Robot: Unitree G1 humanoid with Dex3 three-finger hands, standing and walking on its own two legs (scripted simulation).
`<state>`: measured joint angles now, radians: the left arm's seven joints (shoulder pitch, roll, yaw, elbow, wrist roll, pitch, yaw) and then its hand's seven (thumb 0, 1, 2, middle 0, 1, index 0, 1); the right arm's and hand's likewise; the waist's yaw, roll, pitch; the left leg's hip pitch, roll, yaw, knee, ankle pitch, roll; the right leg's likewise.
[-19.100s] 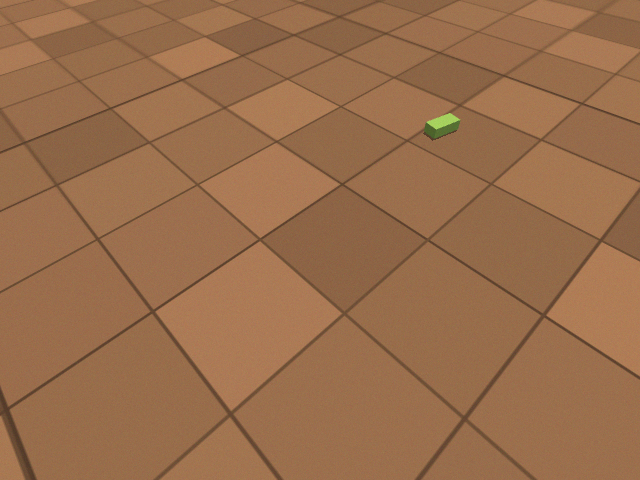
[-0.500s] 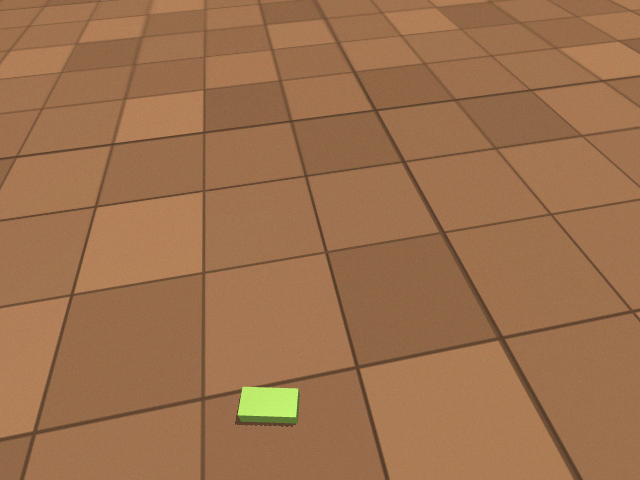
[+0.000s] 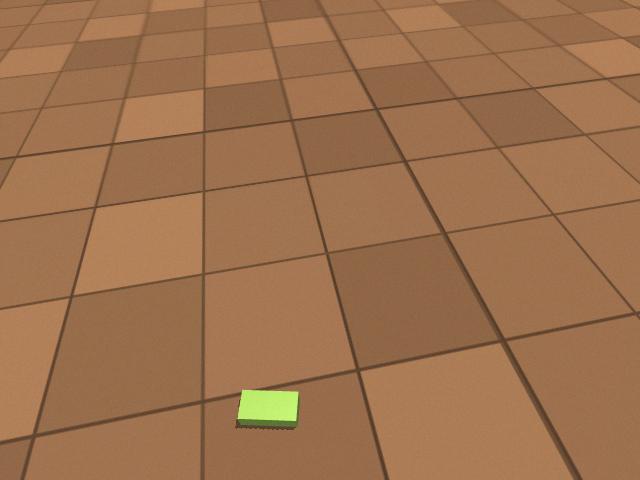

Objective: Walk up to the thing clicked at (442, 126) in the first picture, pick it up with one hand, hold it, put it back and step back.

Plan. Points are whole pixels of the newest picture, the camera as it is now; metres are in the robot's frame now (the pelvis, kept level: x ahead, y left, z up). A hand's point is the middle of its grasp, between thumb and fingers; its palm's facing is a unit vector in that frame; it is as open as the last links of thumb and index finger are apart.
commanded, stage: stand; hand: left
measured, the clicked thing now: (269, 408) +0.45 +0.20 -0.75
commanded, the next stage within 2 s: none
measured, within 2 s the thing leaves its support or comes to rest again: neither
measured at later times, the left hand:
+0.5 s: hand out of the picture +0.08 +0.25 -0.16, palm faces -0.02 -0.94 -0.33, open 7.4 cm
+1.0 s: hand out of the picture +0.08 +0.25 -0.16, palm faces -0.03 -0.94 -0.34, open 7.4 cm
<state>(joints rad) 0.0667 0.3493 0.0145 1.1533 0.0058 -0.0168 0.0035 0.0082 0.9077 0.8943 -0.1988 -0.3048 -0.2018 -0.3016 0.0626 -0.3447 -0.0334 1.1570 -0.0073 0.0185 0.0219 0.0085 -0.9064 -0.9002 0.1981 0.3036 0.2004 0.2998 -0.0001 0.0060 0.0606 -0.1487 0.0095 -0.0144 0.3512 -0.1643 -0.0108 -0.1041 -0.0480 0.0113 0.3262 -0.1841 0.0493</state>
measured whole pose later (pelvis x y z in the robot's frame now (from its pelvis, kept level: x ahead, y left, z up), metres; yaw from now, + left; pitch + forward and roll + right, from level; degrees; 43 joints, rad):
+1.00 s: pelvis +0.00 -0.01 +0.00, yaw +0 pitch -3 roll +0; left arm 0.11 0.36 0.00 1.12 0.01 -0.01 -0.01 0.01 0.91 0.89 -0.20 -0.30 -0.20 -0.30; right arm 0.09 -0.35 -0.02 1.15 -0.01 0.00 0.02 0.01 -0.91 -0.90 0.20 0.30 0.20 0.30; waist 0.00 -0.01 0.06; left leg -0.14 0.02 -0.01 0.33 -0.15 -0.02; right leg -0.10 -0.04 0.01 0.33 -0.18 0.04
